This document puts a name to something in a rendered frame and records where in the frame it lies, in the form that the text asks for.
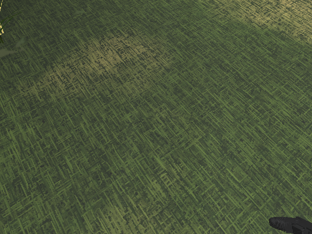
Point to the robot right hand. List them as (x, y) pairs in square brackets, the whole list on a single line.
[(294, 225)]

